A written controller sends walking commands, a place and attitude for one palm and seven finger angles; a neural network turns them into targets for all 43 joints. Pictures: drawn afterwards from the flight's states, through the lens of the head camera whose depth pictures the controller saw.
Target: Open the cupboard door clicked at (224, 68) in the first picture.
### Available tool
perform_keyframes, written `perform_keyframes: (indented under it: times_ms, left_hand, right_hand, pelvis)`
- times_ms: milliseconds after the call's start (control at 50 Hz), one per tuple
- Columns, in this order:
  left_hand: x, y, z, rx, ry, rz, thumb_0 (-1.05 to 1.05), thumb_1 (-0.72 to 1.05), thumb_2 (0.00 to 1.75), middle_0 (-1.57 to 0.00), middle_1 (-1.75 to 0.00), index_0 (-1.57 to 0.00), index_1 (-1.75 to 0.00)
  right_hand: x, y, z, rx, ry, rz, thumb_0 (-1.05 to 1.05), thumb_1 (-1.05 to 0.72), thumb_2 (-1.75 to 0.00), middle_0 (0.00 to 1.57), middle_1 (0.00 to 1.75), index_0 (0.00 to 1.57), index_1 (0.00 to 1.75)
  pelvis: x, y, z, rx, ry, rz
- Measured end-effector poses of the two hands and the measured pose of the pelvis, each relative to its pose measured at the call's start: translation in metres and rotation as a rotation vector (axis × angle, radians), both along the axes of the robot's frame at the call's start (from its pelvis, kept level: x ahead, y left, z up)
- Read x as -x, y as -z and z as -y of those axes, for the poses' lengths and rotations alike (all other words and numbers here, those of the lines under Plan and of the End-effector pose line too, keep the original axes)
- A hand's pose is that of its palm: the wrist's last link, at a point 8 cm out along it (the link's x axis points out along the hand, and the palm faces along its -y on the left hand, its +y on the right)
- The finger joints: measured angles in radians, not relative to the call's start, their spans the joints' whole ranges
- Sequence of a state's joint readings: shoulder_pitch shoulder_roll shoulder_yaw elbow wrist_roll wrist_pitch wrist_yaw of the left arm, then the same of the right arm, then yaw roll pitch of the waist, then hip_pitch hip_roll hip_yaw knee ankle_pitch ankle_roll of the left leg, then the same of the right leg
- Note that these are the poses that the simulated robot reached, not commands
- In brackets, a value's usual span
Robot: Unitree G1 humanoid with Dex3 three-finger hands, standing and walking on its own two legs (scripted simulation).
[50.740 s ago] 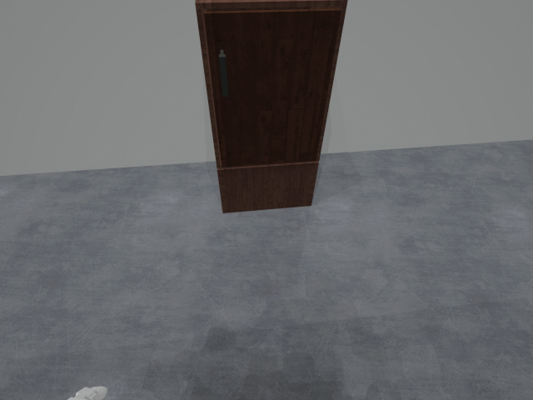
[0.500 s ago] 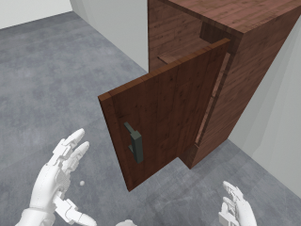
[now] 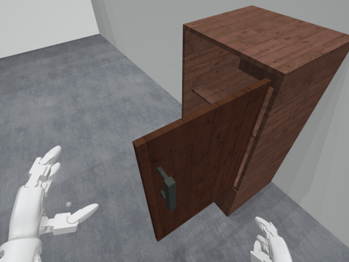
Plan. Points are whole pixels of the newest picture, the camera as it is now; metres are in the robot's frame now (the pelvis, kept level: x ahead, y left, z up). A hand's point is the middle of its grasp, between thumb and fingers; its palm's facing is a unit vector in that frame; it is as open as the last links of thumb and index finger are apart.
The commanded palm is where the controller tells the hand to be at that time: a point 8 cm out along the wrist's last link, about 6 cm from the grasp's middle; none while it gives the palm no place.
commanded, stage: draw the hand back to the body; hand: left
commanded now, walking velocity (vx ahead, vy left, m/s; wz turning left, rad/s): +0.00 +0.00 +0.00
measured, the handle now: (166, 189) +0.30 +0.06 -0.01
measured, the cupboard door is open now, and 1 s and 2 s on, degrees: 89 89 89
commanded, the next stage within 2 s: step back with the hand held close in 0.68 s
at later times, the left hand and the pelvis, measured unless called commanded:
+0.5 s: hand (50, 182) +0.20 +0.24 +0.16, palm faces +0.42 -0.81 -0.40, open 7.7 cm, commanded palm +0.15 +0.28 +0.18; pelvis +0.01 -0.02 +0.01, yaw -1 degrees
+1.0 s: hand (51, 183) +0.20 +0.23 +0.17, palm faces +0.36 -0.79 -0.49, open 7.4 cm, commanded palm +0.13 +0.28 +0.18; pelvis -0.01 -0.02 +0.01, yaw -1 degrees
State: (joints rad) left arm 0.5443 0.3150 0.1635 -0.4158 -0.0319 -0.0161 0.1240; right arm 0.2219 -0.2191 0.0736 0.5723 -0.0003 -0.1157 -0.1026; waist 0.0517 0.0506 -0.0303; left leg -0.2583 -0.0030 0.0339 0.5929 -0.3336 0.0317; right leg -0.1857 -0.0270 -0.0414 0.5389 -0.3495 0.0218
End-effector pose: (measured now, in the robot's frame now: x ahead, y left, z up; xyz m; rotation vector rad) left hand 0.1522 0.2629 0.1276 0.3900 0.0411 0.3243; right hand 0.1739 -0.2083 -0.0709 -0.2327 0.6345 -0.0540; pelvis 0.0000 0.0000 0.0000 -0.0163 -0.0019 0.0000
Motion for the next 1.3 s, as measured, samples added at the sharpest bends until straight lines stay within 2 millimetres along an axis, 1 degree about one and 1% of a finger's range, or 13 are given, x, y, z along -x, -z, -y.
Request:
perform_keyframes:
  times_ms: [140, 340, 400, 480, 560, 800, 900, 960, 1040, 1120, 1200, 1300]
  left_hand:
    - [-0.007, -0.024, -0.011, -0.046, -0.028, 0.055, 0.0, 0.32, 0.66, -0.19, -0.3, -0.19, -0.3]
    - [-0.008, -0.057, -0.021, -0.116, -0.077, 0.153, 0.01, 0.66, 0.81, -0.2, -0.3, -0.2, -0.3]
    - [-0.008, -0.06, -0.02, -0.116, -0.088, 0.166, 0.01, 0.75, 0.84, -0.2, -0.3, -0.2, -0.3]
    - [-0.007, -0.053, -0.014, -0.091, -0.084, 0.144, 0.01, 0.83, 0.87, -0.21, -0.3, -0.2, -0.3]
    - [-0.006, -0.048, -0.008, -0.079, -0.071, 0.128, 0.01, 0.86, 0.89, -0.21, -0.3, -0.21, -0.3]
    - [-0.002, -0.052, -0.002, -0.092, -0.068, 0.144, 0.01, 0.89, 0.9, -0.21, -0.3, -0.21, -0.31]
    - [-0.004, -0.063, -0.006, -0.148, -0.048, 0.178, 0.01, 0.89, 0.9, -0.21, -0.3, -0.21, -0.31]
    - [-0.005, -0.064, -0.008, -0.176, -0.022, 0.164, 0.01, 0.89, 0.9, -0.21, -0.3, -0.21, -0.3]
    - [-0.004, -0.059, -0.007, -0.186, 0.025, 0.116, 0.01, 0.89, 0.9, -0.21, -0.3, -0.21, -0.3]
    - [0.004, -0.056, -0.01, -0.198, 0.054, 0.092, 0.01, 0.89, 0.9, -0.21, -0.3, -0.21, -0.31]
    - [0.017, -0.057, -0.017, -0.21, 0.057, 0.11, 0.01, 0.89, 0.9, -0.22, -0.3, -0.21, -0.31]
    - [0.039, -0.061, -0.025, -0.22, 0.048, 0.157, 0.01, 0.89, 0.9, -0.22, -0.3, -0.21, -0.31]
  right_hand:
    - [-0.008, -0.005, 0.004, -0.003, -0.004, -0.008, 0.01, -0.9, -0.9, 0.21, 0.3, 0.2, 0.3]
    - [-0.012, -0.006, 0.019, 0.004, 0.009, -0.024, 0.01, -0.9, -0.9, 0.21, 0.3, 0.2, 0.3]
    - [-0.011, -0.005, 0.023, 0.001, 0.016, -0.032, 0.01, -0.9, -0.9, 0.21, 0.3, 0.2, 0.3]
    - [-0.007, -0.004, 0.029, 0.003, 0.026, -0.043, 0.01, -0.9, -0.9, 0.21, 0.3, 0.2, 0.3]
    - [-0.003, -0.003, 0.035, 0.009, 0.035, -0.047, 0.01, -0.91, -0.9, 0.21, 0.3, 0.2, 0.3]
    - [0.002, -0.003, 0.042, 0.007, 0.043, -0.043, 0.01, -0.91, -0.9, 0.21, 0.3, 0.2, 0.3]
    - [0.004, -0.005, 0.044, 0.01, 0.054, -0.053, 0.01, -0.9, -0.9, 0.21, 0.3, 0.2, 0.3]
    - [0.007, -0.006, 0.047, 0.016, 0.081, -0.061, 0.01, -0.9, -0.9, 0.21, 0.3, 0.2, 0.3]
    - [0.017, -0.008, 0.051, 0.027, 0.125, -0.072, 0.01, -0.9, -0.9, 0.21, 0.3, 0.2, 0.3]
    - [0.032, -0.008, 0.051, 0.038, 0.16, -0.09, 0.01, -0.91, -0.9, 0.21, 0.3, 0.2, 0.3]
    - [0.048, -0.009, 0.047, 0.048, 0.17, -0.099, 0.01, -0.91, -0.9, 0.21, 0.3, 0.2, 0.3]
    - [0.069, -0.009, 0.038, 0.052, 0.156, -0.092, 0.01, -0.91, -0.9, 0.21, 0.3, 0.2, 0.3]
  pelvis:
    - [-0.006, -0.007, 0.002, -0.005, 0.009, 0.028]
    - [-0.008, -0.011, 0.009, -0.009, 0.014, 0.05]
    - [-0.007, -0.011, 0.012, -0.01, 0.015, 0.054]
    - [-0.006, -0.012, 0.016, -0.011, 0.017, 0.057]
    - [-0.005, -0.012, 0.019, -0.011, 0.018, 0.061]
    - [0.0, -0.013, 0.026, -0.011, 0.018, 0.071]
    - [0.005, -0.013, 0.027, -0.002, 0.012, 0.04]
    - [0.01, -0.013, 0.024, -0.002, 0.021, 0.015]
    - [0.017, -0.013, 0.017, -0.005, 0.031, -0.005]
    - [0.027, -0.012, 0.012, -0.006, 0.037, -0.011]
    - [0.04, -0.01, 0.007, -0.006, 0.039, -0.008]
    - [0.06, -0.008, 0.001, -0.003, 0.034, -0.001]
